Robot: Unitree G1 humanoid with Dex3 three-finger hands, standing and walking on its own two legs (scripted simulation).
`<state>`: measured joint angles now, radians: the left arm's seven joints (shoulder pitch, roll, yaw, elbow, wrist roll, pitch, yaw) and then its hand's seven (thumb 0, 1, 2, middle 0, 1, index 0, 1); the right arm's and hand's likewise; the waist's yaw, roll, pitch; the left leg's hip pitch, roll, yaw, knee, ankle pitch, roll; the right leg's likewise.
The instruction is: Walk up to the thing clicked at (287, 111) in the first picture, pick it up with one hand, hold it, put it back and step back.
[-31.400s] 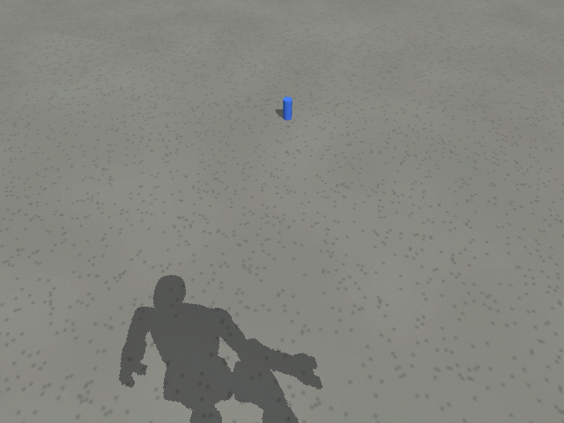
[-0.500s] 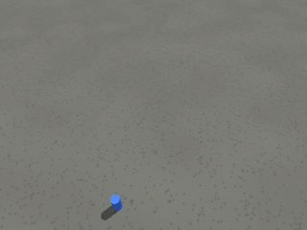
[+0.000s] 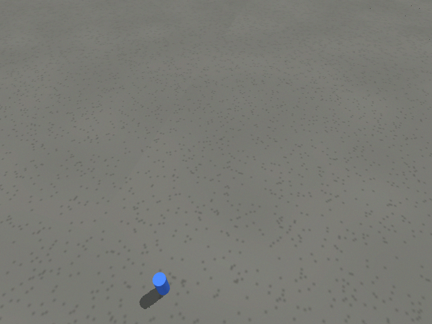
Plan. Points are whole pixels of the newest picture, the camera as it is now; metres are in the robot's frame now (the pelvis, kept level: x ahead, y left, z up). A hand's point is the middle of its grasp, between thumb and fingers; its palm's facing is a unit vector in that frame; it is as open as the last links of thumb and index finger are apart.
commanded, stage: stand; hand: left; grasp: from above
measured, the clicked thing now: (161, 284) +0.40 +0.24 -0.72
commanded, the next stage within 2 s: step back in 0.58 s
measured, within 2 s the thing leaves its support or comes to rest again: neither
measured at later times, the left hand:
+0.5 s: hand out of the picture +0.09 +0.24 -0.16, palm faces -0.01 -0.94 -0.34, open 7.4 cm
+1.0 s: hand out of the picture +0.10 +0.29 -0.18, palm faces -0.04 -0.93 -0.37, open 7.4 cm
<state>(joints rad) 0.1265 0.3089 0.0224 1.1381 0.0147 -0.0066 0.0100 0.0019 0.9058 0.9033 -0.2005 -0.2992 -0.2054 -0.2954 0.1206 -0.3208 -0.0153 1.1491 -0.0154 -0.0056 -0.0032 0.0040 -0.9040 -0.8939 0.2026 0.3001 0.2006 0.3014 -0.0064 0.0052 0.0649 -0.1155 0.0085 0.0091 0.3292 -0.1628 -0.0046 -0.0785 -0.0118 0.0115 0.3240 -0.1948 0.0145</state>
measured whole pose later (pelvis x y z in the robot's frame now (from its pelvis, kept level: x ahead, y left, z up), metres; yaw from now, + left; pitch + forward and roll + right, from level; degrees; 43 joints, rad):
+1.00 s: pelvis -0.05 +0.03 -0.02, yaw -1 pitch -1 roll -1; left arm 0.01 0.42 0.06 0.90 0.00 0.06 0.03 0.00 0.91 0.90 -0.20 -0.30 -0.20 -0.29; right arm 0.13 -0.37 -0.05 0.94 -0.02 0.03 0.00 0.00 -0.90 -0.89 0.20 0.30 0.20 0.30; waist -0.02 -0.05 0.21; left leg -0.29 -0.02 -0.01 0.61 -0.29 0.04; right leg -0.44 0.11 0.16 1.06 -0.54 -0.03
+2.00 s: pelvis -0.33 +0.00 -0.02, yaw -3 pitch -2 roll -1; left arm 0.18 0.40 0.09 0.83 0.01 0.06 0.01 0.00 0.91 0.90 -0.20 -0.30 -0.21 -0.29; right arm 0.10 -0.37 -0.04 0.81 -0.03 0.03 -0.01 0.00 -0.90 -0.89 0.21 0.30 0.20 0.30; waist 0.02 -0.01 0.18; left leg -0.36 0.04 0.01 0.62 -0.22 0.01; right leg -0.31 0.04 0.09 0.91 -0.50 0.02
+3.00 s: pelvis -0.65 -0.02 -0.03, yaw +2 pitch -2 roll +0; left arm 0.20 0.37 0.07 0.91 0.05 0.00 -0.01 0.00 0.90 0.90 -0.21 -0.30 -0.21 -0.30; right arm 0.24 -0.41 -0.06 0.97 -0.03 0.04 0.01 0.00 -0.90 -0.89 0.20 0.30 0.20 0.30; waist 0.03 0.03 0.08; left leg -0.25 -0.02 -0.06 0.68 -0.47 -0.01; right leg -0.31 -0.03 -0.02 0.67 -0.33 -0.01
